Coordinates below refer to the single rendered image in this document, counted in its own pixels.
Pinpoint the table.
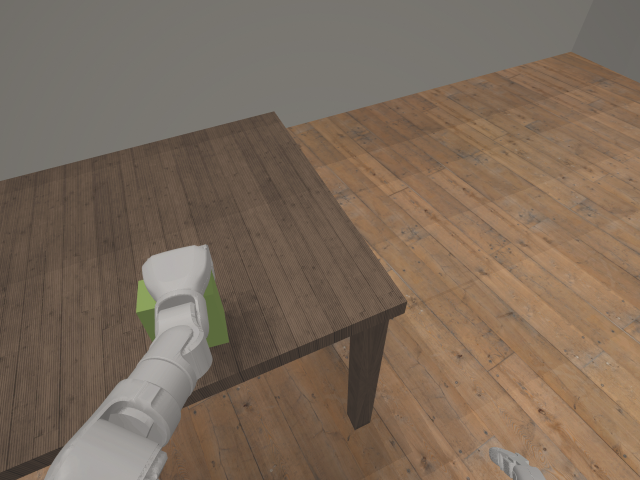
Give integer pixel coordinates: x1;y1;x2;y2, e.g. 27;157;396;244
0;112;407;480

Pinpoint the sponge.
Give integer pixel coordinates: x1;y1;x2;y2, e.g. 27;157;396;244
136;270;229;348

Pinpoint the left robot hand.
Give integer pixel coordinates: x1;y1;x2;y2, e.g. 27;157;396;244
142;244;215;302

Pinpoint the robot left upper arm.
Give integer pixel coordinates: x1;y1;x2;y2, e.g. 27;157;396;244
53;418;168;480

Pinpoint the robot left forearm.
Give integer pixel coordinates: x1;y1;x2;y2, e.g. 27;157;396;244
44;289;213;480

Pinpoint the right robot hand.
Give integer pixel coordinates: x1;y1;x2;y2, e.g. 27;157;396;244
489;447;546;480

